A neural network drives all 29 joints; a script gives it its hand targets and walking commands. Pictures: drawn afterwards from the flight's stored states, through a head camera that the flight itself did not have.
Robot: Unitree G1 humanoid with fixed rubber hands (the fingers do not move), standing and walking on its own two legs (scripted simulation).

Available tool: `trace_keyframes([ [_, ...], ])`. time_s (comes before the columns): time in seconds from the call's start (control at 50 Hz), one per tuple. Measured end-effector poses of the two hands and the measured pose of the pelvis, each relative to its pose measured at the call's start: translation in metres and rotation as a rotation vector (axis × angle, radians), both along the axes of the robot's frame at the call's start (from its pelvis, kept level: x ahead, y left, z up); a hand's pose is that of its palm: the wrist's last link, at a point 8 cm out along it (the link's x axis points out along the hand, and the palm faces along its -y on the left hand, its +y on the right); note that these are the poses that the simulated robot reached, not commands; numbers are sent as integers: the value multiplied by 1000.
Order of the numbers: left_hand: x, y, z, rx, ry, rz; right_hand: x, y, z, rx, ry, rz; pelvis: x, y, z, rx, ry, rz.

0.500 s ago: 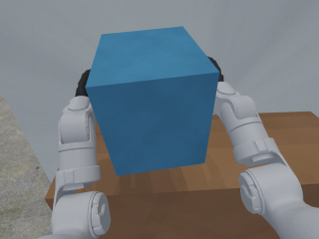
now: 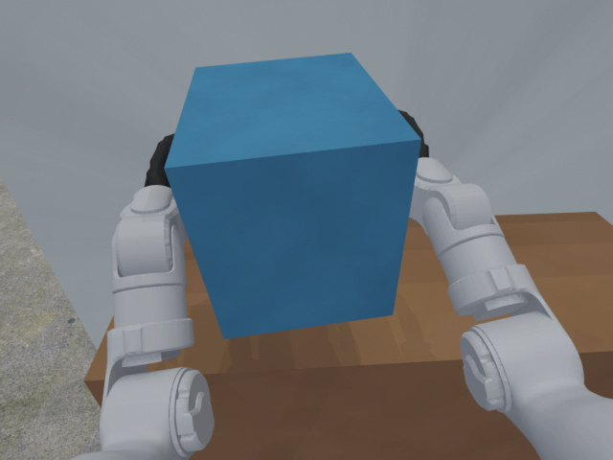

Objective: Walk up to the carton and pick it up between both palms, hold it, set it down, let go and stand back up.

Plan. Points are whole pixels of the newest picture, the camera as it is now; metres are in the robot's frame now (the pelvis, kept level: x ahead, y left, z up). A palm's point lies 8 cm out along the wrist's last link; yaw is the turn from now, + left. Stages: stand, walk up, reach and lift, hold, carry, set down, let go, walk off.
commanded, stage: hold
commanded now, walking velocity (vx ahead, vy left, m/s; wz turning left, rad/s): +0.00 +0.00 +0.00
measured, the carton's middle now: (291, 187) +0.39 +0.01 +0.23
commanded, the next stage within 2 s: none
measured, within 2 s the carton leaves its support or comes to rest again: neither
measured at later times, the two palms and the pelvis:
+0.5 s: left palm (163, 189) +0.36 +0.16 +0.25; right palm (411, 167) +0.37 -0.14 +0.26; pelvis +0.00 +0.00 +0.00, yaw +0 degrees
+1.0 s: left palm (162, 192) +0.36 +0.16 +0.25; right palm (412, 169) +0.36 -0.14 +0.26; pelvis +0.00 +0.00 +0.00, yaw +0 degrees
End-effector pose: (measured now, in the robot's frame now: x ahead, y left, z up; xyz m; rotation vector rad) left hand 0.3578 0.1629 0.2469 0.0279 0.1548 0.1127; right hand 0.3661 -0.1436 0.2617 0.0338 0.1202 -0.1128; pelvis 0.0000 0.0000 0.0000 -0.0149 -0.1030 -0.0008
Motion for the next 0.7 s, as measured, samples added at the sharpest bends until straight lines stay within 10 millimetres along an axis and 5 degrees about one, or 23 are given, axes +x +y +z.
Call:
trace_keyframes([
  [0.7, 5, 2, 2, 2, -8, -3, 5, 2, 1, 1, -6, 1, 5, 2, 0, -1, 6, 0],
])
